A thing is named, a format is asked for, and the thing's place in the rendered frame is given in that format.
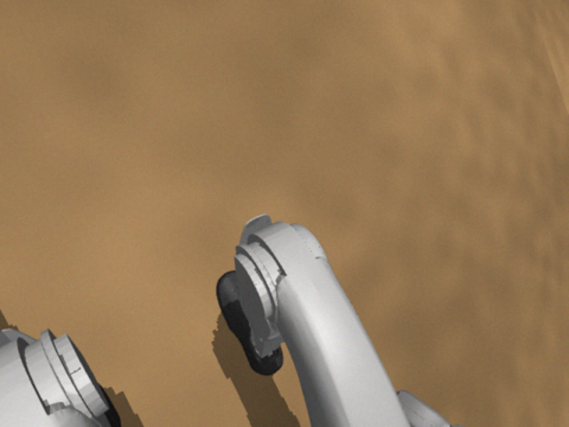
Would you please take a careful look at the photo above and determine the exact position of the right robot hand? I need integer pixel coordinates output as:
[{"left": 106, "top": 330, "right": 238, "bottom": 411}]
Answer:
[{"left": 396, "top": 391, "right": 452, "bottom": 427}]

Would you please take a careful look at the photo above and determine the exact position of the left robot foot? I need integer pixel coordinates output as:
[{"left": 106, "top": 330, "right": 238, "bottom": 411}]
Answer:
[{"left": 99, "top": 384, "right": 121, "bottom": 427}]

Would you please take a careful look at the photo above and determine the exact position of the right robot foot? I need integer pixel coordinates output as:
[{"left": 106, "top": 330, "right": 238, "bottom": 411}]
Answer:
[{"left": 216, "top": 270, "right": 284, "bottom": 375}]

